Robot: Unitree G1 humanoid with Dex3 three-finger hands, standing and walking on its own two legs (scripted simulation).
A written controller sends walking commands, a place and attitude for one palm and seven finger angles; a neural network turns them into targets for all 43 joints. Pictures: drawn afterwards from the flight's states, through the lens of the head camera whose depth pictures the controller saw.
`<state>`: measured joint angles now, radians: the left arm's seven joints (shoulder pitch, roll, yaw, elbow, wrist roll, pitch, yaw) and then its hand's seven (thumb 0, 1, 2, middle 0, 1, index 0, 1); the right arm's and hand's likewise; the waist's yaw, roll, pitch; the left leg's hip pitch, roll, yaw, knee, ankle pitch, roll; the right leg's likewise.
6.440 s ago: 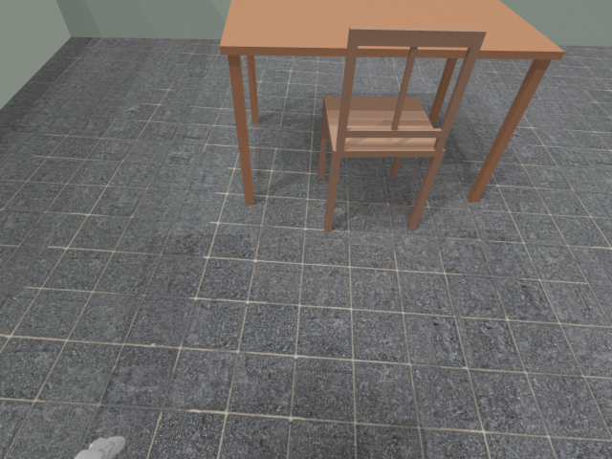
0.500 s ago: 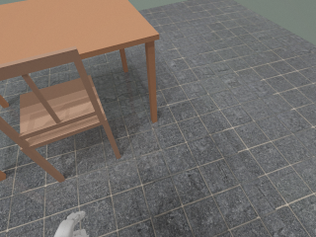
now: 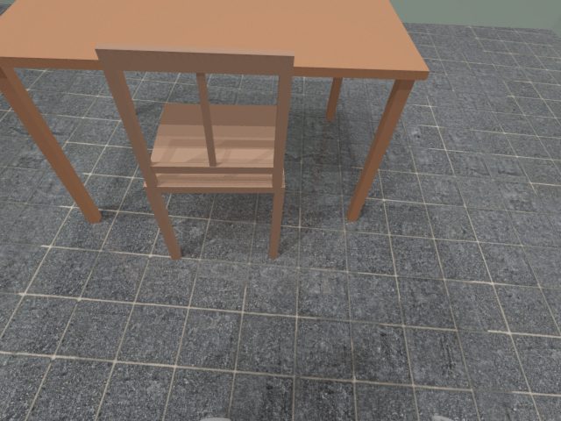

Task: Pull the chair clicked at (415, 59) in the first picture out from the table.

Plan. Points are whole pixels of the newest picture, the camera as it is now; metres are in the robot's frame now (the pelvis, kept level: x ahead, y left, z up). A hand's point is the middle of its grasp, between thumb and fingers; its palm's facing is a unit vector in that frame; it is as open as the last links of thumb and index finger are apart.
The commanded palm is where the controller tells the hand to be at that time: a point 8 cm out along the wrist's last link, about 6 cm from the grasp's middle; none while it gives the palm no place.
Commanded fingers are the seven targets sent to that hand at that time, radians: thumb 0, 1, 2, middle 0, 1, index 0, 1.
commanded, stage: turn to face it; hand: left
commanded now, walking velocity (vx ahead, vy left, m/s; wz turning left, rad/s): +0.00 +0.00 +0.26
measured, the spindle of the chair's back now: (207, 123) +0.76 +0.24 -0.09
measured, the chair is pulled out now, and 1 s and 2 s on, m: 0.00 0.00 0.00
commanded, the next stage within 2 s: take the last steps up to it in 0.14 s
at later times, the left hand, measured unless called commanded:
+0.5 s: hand out of the picture +0.05 +0.18 -0.14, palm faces +0.10 -0.97 -0.24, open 7.4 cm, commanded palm none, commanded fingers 0.00 0.90 0.90 -0.20 -0.30 -0.20 -0.30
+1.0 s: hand out of the picture +0.01 +0.15 -0.16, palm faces +0.24 -0.96 -0.11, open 7.4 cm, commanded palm none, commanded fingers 0.00 0.90 0.90 -0.20 -0.30 -0.20 -0.30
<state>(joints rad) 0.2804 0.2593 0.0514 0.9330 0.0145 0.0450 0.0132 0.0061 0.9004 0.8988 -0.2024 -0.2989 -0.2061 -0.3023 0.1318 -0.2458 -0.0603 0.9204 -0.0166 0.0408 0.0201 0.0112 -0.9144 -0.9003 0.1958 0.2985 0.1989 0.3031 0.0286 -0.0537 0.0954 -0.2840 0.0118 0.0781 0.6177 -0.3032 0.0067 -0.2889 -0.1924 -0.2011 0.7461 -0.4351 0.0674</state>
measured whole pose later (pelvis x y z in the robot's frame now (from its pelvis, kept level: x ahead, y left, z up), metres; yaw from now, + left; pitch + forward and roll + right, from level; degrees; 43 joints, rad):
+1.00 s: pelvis +0.16 +0.04 -0.01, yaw +7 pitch +0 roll +0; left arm 0.51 0.09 0.01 1.19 0.01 -0.04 0.01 0.01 0.90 0.90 -0.20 -0.30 -0.20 -0.30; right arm 0.13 -0.14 -0.04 1.02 -0.03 -0.06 0.00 0.01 -0.91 -0.90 0.20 0.30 0.20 0.30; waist 0.04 -0.02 0.07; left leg -0.41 0.03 0.13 0.66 -0.22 0.05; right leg -0.08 -0.05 -0.07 0.79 -0.51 -0.01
